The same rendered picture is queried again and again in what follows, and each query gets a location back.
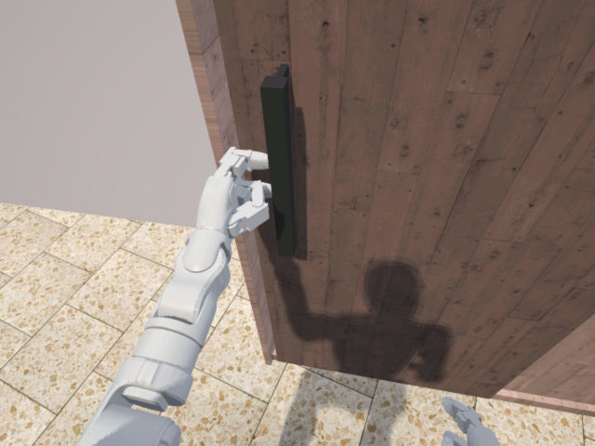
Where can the left robot hand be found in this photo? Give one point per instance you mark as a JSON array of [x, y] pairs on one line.
[[225, 204]]

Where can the right robot hand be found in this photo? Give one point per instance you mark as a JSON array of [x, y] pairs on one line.
[[470, 423]]

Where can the robot left upper arm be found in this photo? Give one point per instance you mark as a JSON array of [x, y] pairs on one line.
[[122, 426]]

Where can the robot left forearm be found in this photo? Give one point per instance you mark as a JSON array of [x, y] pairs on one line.
[[159, 372]]

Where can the wardrobe door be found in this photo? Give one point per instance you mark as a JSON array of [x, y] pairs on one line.
[[443, 159], [566, 372]]

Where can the handle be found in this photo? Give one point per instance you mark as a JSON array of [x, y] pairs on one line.
[[274, 92]]

